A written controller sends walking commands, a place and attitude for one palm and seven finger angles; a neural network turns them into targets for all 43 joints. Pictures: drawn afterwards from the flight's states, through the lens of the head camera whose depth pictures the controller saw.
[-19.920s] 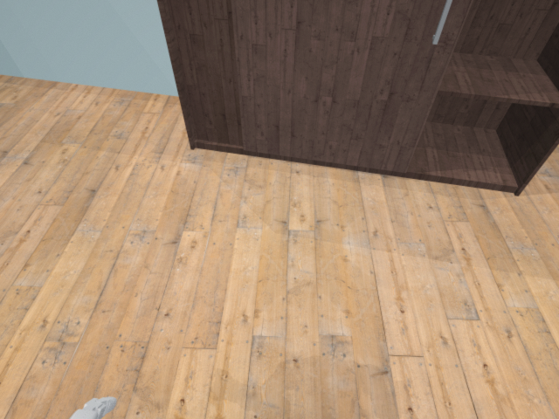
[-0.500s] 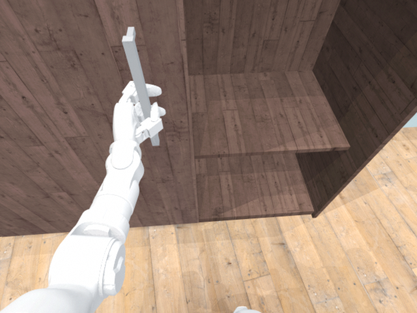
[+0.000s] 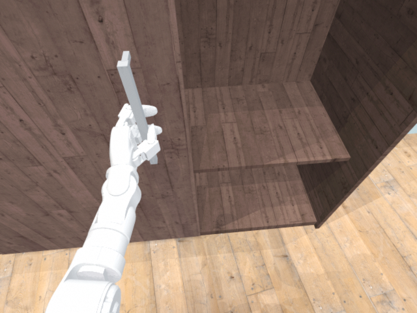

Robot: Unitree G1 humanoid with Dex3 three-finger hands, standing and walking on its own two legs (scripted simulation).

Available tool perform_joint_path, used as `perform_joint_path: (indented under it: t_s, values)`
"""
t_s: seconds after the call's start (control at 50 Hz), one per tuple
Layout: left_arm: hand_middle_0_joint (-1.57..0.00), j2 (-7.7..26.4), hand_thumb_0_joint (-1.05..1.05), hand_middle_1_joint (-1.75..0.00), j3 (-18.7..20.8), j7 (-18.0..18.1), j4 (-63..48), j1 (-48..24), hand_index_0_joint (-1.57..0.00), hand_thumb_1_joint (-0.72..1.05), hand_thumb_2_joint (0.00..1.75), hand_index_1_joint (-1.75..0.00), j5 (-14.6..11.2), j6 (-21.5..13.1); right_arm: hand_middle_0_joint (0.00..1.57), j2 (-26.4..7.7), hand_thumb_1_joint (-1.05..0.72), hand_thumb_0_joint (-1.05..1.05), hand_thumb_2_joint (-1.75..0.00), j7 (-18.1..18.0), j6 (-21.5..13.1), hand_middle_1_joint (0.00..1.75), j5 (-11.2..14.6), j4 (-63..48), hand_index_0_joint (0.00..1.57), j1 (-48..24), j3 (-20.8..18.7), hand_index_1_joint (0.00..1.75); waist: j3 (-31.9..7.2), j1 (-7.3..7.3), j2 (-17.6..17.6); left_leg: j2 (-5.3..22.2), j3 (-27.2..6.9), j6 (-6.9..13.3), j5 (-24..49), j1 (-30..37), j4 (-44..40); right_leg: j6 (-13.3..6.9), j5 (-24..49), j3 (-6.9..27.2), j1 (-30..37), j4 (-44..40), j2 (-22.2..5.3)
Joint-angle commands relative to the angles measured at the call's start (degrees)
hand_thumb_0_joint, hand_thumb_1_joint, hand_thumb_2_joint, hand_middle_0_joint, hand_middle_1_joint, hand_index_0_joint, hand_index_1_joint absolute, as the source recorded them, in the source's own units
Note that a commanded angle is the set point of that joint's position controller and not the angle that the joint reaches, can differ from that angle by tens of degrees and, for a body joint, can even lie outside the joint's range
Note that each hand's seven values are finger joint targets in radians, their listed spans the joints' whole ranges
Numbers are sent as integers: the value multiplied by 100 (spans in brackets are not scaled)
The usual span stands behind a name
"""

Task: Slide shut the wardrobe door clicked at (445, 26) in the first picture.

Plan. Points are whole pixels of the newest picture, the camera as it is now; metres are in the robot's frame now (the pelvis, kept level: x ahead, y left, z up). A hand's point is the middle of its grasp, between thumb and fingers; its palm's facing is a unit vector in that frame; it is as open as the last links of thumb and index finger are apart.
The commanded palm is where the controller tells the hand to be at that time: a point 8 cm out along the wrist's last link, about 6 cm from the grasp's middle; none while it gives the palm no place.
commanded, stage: tug the door sideways, standing still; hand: left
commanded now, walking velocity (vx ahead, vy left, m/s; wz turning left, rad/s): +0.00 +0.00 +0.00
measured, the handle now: (142, 116) +0.48 +0.12 +0.11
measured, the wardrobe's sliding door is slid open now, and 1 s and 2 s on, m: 0.57 0.56 0.52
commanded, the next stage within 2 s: step sideways, sliding the door along in 0.90 s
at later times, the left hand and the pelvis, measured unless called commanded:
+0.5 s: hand (158, 139) +0.43 +0.09 +0.09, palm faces +0.13 -0.99 -0.02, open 5.4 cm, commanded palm +0.41 +0.08 +0.09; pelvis -0.02 +0.00 -0.01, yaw +5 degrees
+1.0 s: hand (163, 140) +0.43 +0.08 +0.09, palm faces +0.10 -0.99 -0.04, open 5.5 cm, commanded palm +0.41 +0.12 +0.09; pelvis -0.03 +0.01 -0.01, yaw +5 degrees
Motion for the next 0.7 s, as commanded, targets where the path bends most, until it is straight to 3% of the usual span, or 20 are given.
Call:
perform_joint_path:
  t_s: [0.0,0.06,0.12,0.18,0.2,0.3,0.36,0.38,0.5,0.68]
  values:
    - [-45,64,0,-140,-466,-56,-1603,-1958,-45,90,90,-140,103,-424,20,-666,-90,0,-90,-51,-218,30,-6,-457,20,296,-246,30,-1913,-44,-429,39,-305,-73,3674,1049,-20,268,3764,40,1337,-94,-166]
    - [-45,279,0,-140,-420,127,-1318,-3212,-45,90,90,-140,290,-424,20,-702,-90,0,-90,-120,-191,30,-54,-179,20,398,-275,30,-1700,-288,-229,39,-377,-78,3400,1088,77,260,3331,76,889,-77,-169]
    - [-45,-260,0,-140,-744,167,-924,-3177,-45,90,90,-140,291,-411,20,-633,-90,0,-90,-106,-230,30,-85,-77,20,443,-286,30,-1929,-314,-253,40,-436,-105,3748,1268,161,263,3410,23,774,-15,-180]
    - [-45,-430,0,-140,-946,216,-1063,-3691,-45,90,90,-140,339,-493,20,-623,-90,0,-90,-93,-260,30,-133,48,20,547,-325,30,-2513,-365,-51,81,-568,-158,4473,1662,300,261,3598,2,677,125,-196]
    - [-45,-527,0,-140,-1042,225,-961,-3738,-45,90,90,-140,361,-504,20,-617,-90,0,-90,-84,-264,30,-139,84,20,544,-323,30,-2496,-378,7,98,-608,-179,4514,1730,318,255,3485,-16,556,133,-187]
    - [-45,-973,0,-140,-1397,272,-501,-4011,-45,90,90,-140,354,-608,20,-630,-90,0,-90,-48,-287,30,-154,157,20,474,-299,30,-2141,-507,-340,91,-707,-168,3764,1560,230,243,2801,-99,255,40,-141]
    - [-45,-1124,0,-140,-1522,308,-295,-4212,-45,90,90,-140,373,-692,20,-649,-90,0,-90,-26,-312,30,-170,201,20,491,-293,30,-2153,-494,-237,83,-778,-183,3757,1562,233,215,2653,-108,153,79,-150]
    - [-45,-1213,0,-140,-1608,304,-334,-4333,-45,90,90,-140,378,-725,20,-633,-90,0,-90,-9,-328,30,-172,213,20,480,-285,30,-2203,-521,-98,79,-771,-186,3699,1630,250,219,2594,-99,70,75,-141]
    - [-45,-1573,0,-140,-1921,378,-24,-4753,-45,90,90,-140,424,-886,20,-634,-90,0,-90,54,-429,30,-207,309,20,521,-286,30,-2124,-661,-23,94,-879,-208,3095,1596,255,193,2010,-152,-313,85,-117]
    - [-45,-1544,0,-140,-1860,428,309,-5179,-45,90,90,-140,398,-1010,20,-704,-90,0,-90,73,-527,30,-243,431,20,637,-292,30,-2170,-731,-129,71,-917,-211,2755,1487,232,190,1786,-173,-432,127,-89]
